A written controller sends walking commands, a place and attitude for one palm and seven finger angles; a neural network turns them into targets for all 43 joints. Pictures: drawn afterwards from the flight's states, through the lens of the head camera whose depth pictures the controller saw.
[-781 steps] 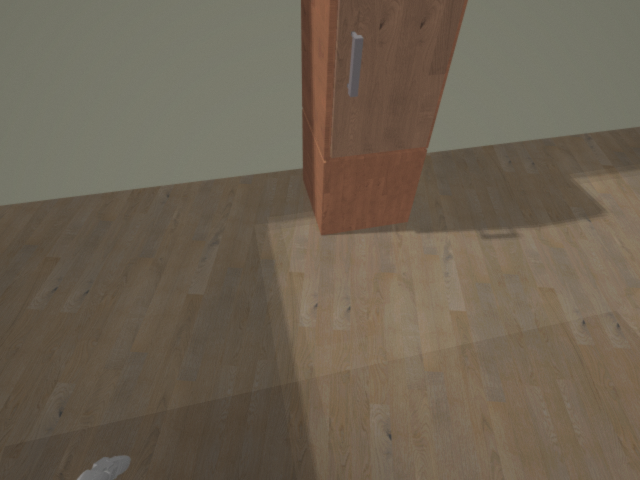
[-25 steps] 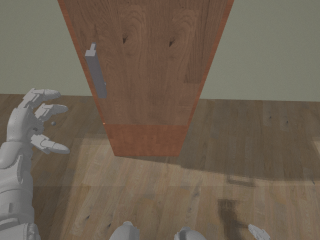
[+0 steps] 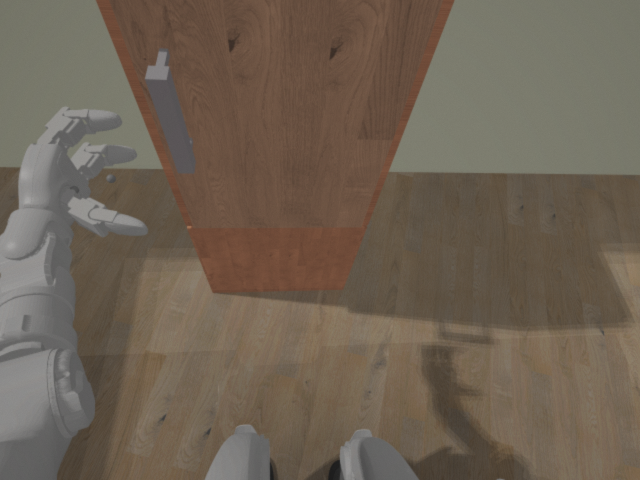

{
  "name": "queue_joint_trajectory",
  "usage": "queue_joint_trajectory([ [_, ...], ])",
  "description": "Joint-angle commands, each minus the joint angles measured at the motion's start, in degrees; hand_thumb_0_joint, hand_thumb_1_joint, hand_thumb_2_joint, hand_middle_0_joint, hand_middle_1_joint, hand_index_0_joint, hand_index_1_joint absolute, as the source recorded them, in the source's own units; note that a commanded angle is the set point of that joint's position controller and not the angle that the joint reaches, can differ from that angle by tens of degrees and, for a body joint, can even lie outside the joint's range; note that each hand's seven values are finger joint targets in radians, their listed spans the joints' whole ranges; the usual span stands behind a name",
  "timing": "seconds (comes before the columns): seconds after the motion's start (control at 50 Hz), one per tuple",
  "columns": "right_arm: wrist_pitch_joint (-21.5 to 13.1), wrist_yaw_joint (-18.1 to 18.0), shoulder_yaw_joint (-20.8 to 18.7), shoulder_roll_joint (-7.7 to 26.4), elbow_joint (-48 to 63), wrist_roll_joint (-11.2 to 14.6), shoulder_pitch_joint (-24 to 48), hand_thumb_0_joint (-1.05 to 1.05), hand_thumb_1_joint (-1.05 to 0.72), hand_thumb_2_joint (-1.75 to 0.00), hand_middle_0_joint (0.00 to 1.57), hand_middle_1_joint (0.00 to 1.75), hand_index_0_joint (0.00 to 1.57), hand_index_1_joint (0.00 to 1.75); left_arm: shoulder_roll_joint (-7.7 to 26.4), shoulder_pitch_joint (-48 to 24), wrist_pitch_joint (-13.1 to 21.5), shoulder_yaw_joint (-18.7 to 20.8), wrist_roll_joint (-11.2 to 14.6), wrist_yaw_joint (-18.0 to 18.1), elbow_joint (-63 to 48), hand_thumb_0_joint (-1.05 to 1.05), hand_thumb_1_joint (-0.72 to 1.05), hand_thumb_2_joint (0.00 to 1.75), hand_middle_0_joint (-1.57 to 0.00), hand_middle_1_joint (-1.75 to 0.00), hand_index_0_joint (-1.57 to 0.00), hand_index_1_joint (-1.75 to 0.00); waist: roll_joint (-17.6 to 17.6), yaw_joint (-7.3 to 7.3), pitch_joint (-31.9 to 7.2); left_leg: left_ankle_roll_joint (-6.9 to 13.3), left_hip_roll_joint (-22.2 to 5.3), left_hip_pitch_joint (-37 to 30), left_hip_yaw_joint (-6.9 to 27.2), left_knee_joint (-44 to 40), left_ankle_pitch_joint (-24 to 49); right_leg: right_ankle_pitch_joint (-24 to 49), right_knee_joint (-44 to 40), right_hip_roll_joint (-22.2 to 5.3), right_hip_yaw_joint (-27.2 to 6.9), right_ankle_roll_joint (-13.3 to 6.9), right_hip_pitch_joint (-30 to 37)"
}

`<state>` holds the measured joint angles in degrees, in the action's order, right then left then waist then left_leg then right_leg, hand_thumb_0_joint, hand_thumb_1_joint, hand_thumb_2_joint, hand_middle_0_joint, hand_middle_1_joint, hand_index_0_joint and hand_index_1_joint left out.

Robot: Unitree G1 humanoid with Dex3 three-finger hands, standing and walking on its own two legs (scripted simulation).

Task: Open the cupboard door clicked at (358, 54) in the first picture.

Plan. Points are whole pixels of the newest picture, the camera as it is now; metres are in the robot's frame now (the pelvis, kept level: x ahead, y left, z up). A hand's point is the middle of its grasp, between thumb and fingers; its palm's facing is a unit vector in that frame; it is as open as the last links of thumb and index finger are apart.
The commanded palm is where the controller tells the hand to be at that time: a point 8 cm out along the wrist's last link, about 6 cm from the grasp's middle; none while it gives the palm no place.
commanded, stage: move the hooked fingers beside the handle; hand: left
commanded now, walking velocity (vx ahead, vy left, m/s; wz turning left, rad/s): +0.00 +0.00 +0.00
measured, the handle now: (176, 115) +0.57 +0.19 +0.06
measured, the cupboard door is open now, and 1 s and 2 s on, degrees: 0 0 0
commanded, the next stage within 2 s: slide the fingers in behind the handle in 1.22 s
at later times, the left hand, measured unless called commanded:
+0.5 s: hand (129, 134) +0.53 +0.24 +0.07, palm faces +0.04 -1.00 -0.01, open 14.0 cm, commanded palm +0.50 +0.27 +0.06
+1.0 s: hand (130, 152) +0.50 +0.23 +0.06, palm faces +0.02 -1.00 -0.01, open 14.0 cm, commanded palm +0.49 +0.27 +0.06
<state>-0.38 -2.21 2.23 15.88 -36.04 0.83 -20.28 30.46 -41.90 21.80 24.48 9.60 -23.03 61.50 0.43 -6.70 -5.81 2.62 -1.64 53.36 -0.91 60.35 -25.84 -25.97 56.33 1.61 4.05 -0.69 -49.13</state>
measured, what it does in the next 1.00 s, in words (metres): stands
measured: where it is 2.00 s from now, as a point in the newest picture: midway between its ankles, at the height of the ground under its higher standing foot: outside the picture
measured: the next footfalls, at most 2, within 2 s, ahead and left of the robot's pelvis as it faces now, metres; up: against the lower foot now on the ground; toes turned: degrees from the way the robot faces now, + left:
none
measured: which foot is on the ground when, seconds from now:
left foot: down 0.00-1.00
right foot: down 0.00-1.00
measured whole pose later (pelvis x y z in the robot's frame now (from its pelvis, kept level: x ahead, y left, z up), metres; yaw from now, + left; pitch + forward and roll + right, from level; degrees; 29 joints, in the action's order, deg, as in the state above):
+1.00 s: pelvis +0.01 +0.00 +0.00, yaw -1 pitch +22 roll -4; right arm 5.2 -0.7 2.6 15.5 -34.3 -0.1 -21.1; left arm 33.8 -47.9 21.4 25.2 6.6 -20.2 67.4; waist 1.0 -9.1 -6.5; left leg 2.4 -2.7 55.9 -0.6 61.2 -27.1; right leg -26.4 56.1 2.7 4.1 -0.9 -51.3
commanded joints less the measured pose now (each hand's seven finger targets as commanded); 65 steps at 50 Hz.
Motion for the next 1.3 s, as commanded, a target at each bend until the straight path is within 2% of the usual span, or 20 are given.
queue_joint_trajectory([
  [0.0, -0.58, -0.65, -3.78, 10.88, 4.15, -0.32, -7.89, 0.0, -0.9, -0.9, 0.2, 0.3, 0.2, 0.3, 18.03, -25.16, 3.31, 2.91, -0.82, 1.85, -9.67, 0.0, -0.5, 0.3, -0.3, -1.2, -0.3, -1.2, 7.54, -0.82, -23.34, -1.36, -0.58, -22.08, 5.74, -7.88, 17.49, 11.43, -5.62, 1.19, -1.6, -0.75, 1.55],
  [0.1, 0.4, -0.3, -3.74, 10.84, 4.01, -0.79, -9.09, 0.0, -0.9, -0.9, 0.2, 0.3, 0.2, 0.3, 20.18, -28.34, 5.27, 4.3, -1.59, 2.99, -9.79, 0.0, -0.5, 0.3, -0.3, -1.2, -0.3, -1.2, 9.48, -1.28, -27.17, -1.5, -0.78, -23.38, 5.56, -6.38, 20.73, 13.55, -4.7, 1.55, -1.91, -0.66, 1.64],
  [0.12, 0.46, -0.16, -3.63, 10.75, 3.79, -0.93, -9.11, 0.0, -0.9, -0.9, 0.2, 0.3, 0.2, 0.3, 19.29, -29.88, 5.37, 3.48, -1.46, 2.86, -9.84, 0.0, -0.5, 0.3, -0.3, -1.2, -0.3, -1.2, 10.37, -1.81, -27.17, -1.48, -0.76, -23.39, 5.53, -6.17, 20.72, 13.69, -4.78, 1.55, -1.96, -0.62, 1.44],
  [0.2, 1.72, -0.2, -3.52, 11.19, 3.54, -0.93, -10.71, 0.0, -0.9, -0.9, 0.2, 0.3, 0.2, 0.3, 21.92, -28.44, 3.87, 4.94, -2.2, 2.29, -5.3, 0.0, -0.5, 0.3, -0.3, -1.2, -0.3, -1.2, 8.66, -1.8, -26.82, -1.11, -0.7, -20.86, 4.97, -5.69, 21.51, 15.45, -4.8, 1.73, -2.18, -0.48, 3.06],
  [0.26, 2.36, -0.28, -3.23, 11.04, 3.37, -0.93, -11.36, 0.0, -0.9, -0.9, 0.2, 0.3, 0.2, 0.3, 20.71, -31.13, 2.56, 2.84, -2.73, 1.75, -3.2, 0.0, -0.5, 0.3, -0.3, -1.2, -0.3, -1.2, 8.17, -3.45, -24.13, -0.61, -0.66, -18.75, 4.69, -5.19, 20.67, 15.66, -5.05, 1.77, -2.34, -0.39, 2.01],
  [0.4, 3.02, -0.14, -3.1, 11.39, 2.63, -1.45, -13.08, 0.0, -0.9, -0.9, 0.2, 0.3, 0.2, 0.3, 26.5, -36.72, 3.63, 6.16, -3.28, 2.25, -4.09, 0.0, -0.5, 0.3, -0.3, -1.2, -0.3, -1.2, 10.2, -4.12, -28.51, -0.5, -0.84, -18.58, 4.67, -3.04, 23.52, 18.51, -4.05, 2.01, -2.92, -0.17, 2.66],
  [0.5, 4.11, 0.56, -3.22, 11.19, 3.43, -1.6, -13.52, 0.0, -0.9, -0.9, 0.2, 0.3, 0.2, 0.3, 22.86, -30.41, 2.32, 3.83, -3.69, 1.39, -2.99, 0.0, -0.5, 0.3, -0.3, -1.2, -0.3, -1.2, 13.06, -3.12, -29.13, -0.96, -1.1, -22.17, 4.62, -3.29, 27.87, 20.12, -3.86, 2.09, -2.1, -0.39, 1.04],
  [0.56, 4.6, 0.5, -3.45, 11.59, 4.25, -1.52, -13.79, 0.0, -0.9, -0.9, 0.2, 0.3, 0.2, 0.3, 25.68, -27.51, 1.68, 6.97, -2.51, 1.02, -4.0, 0.0, -0.5, 0.3, -0.3, -1.2, -0.3, -1.2, 9.45, -2.25, -30.34, -0.53, -0.98, -20.26, 4.28, -3.3, 28.8, 22.93, -3.79, 2.32, -2.34, -0.37, 4.94],
  [0.68, 4.75, 0.94, -4.0, 10.86, 4.25, -1.4, -12.98, 0.0, -0.9, -0.9, 0.2, 0.3, 0.2, 0.3, 24.73, -29.71, 4.83, 7.38, -1.82, 2.36, -13.26, 0.0, -0.5, 0.3, -0.3, -1.2, -0.3, -1.2, 12.67, -1.8, -33.35, -0.98, -1.14, -25.99, 4.57, -3.63, 32.0, 23.79, -4.3, 2.71, -2.21, -0.39, 4.76],
  [0.78, 5.03, 1.05, -3.8, 10.38, 3.14, -1.06, -12.14, 0.0, -0.9, -0.9, 0.2, 0.3, 0.2, 0.3, 17.5, -28.47, 3.42, 1.88, -1.86, 2.19, -8.48, 0.0, -0.5, 0.3, -0.3, -1.2, -0.3, -1.2, 12.0, -3.45, -26.42, -1.14, -1.25, -25.64, 4.75, -4.76, 28.68, 20.07, -5.51, 2.66, -1.47, -0.44, 1.12],
  [0.82, 5.09, 0.93, -3.92, 10.65, 3.07, -1.03, -12.16, 0.0, -0.9, -0.9, 0.2, 0.3, 0.2, 0.3, 16.5, -26.91, 2.15, 1.05, -1.88, 1.97, -5.94, 0.0, -0.5, 0.3, -0.3, -1.2, -0.3, -1.2, 9.62, -3.61, -23.72, -1.02, -1.18, -24.08, 4.89, -5.45, 26.08, 18.35, -6.21, 2.53, -1.3, -0.42, 0.66],
  [0.88, 5.05, 0.81, -3.82, 10.63, 3.71, -1.08, -11.87, 0.0, -0.9, -0.9, 0.2, 0.3, 0.2, 0.3, 17.18, -26.19, 2.19, 2.0, -1.49, 2.13, -6.04, 0.0, -0.5, 0.3, -0.3, -1.2, -0.3, -1.2, 9.58, -2.77, -24.81, -1.01, -0.91, -23.8, 4.55, -5.36, 26.89, 19.57, -5.79, 2.35, -1.51, -0.53, 1.85],
  [0.92, 4.88, 0.68, -3.59, 10.68, 3.77, -1.08, -11.22, 0.0, -0.9, -0.9, 0.2, 0.3, 0.2, 0.3, 18.2, -28.42, 2.97, 2.54, -1.4, 2.78, -5.69, 0.0, -0.5, 0.3, -0.3, -1.2, -0.3, -1.2, 7.46, -3.27, -23.23, -0.88, -0.83, -21.04, 4.62, -5.21, 23.57, 17.87, -5.66, 2.2, -1.69, -0.42, 1.71],
  [0.96, 4.6, 0.6, -3.48, 10.5, 3.76, -1.14, -11.02, 0.0, -0.9, -0.9, 0.2, 0.3, 0.2, 0.3, 18.71, -31.28, 4.38, 2.58, -1.92, 3.57, -6.28, 0.0, -0.5, 0.3, -0.3, -1.2, -0.3, -1.2, 8.49, -3.78, -22.99, -0.82, -0.77, -20.71, 4.72, -4.68, 22.78, 17.2, -4.94, 2.24, -1.9, -0.58, 0.72],
  [1.02, 4.14, 0.74, -3.66, 10.59, 3.96, -1.48, -10.74, 0.0, -0.9, -0.9, 0.2, 0.3, 0.2, 0.3, 21.28, -32.17, 6.71, 4.5, -2.79, 4.47, -9.19, 0.0, -0.5, 0.3, -0.3, -1.2, -0.3, -1.2, 11.11, -2.36, -28.29, -1.43, -0.81, -23.71, 5.3, -4.28, 25.07, 17.52, -4.07, 2.14, -2.07, -0.75, 1.57],
  [1.06, 4.08, 0.88, -3.6, 10.54, 3.72, -1.56, -10.68, 0.0, -0.9, -0.9, 0.2, 0.3, 0.2, 0.3, 20.49, -32.73, 7.28, 3.9, -2.83, 4.61, -9.42, 0.0, -0.5, 0.3, -0.3, -1.2, -0.3, -1.2, 12.37, -2.71, -29.7, -1.52, -0.88, -25.17, 5.49, -3.74, 26.13, 17.61, -3.6, 2.19, -1.96, -0.84, 0.63],
  [1.18, 4.41, 0.41, -3.0, 10.99, 3.59, -0.95, -10.61, 0.0, -0.9, -0.9, 0.2, 0.3, 0.2, 0.3, 18.51, -32.21, 3.21, 1.22, -3.14, 3.44, -1.41, 0.0, -0.5, 0.3, -0.3, -1.2, -0.3, -1.2, 8.18, -4.26, -23.44, -0.83, -0.7, -18.9, 5.34, -4.75, 18.14, 13.2, -4.99, 2.11, -1.84, -0.42, -0.38],
  [1.22, 4.33, 0.08, -2.96, 11.3, 3.55, -1.03, -10.93, 0.0, -0.9, -0.9, 0.2, 0.3, 0.2, 0.3, 20.94, -33.62, 2.67, 2.3, -3.47, 3.42, -1.44, 0.0, -0.5, 0.3, -0.3, -1.2, -0.3, -1.2, 7.86, -4.53, -23.47, -0.63, -0.69, -17.16, 5.22, -4.47, 17.01, 12.79, -4.96, 1.95, -2.1, -0.34, -0.23],
  [1.26, 3.89, -0.01, -2.89, 11.21, 3.46, -1.28, -11.15, 0.0, -0.9, -0.9, 0.2, 0.3, 0.2, 0.3, 21.72, -36.58, 3.83, 2.74, -3.28, 3.56, -3.96, 0.0, -0.5, 0.3, -0.3, -1.2, -0.3, -1.2, 10.04, -4.38, -25.01, -0.79, -0.78, -18.78, 5.61, -4.03, 18.02, 12.7, -4.2, 1.96, -2.04, -0.65, -1.28],
  [1.28, 3.72, 0.08, -3.03, 11.17, 3.43, -1.45, -11.22, 0.0, -0.9, -0.9, 0.2, 0.3, 0.2, 0.3, 21.61, -37.84, 4.82, 2.59, -3.18, 3.66, -6.71, 0.0, -0.5, 0.3, -0.3, -1.2, -0.3, -1.2, 12.38, -4.27, -28.63, -1.06, -0.88, -21.76, 5.89, -3.83, 20.12, 13.57, -4.01, 1.96, -2.09, -0.59, -1.49],
])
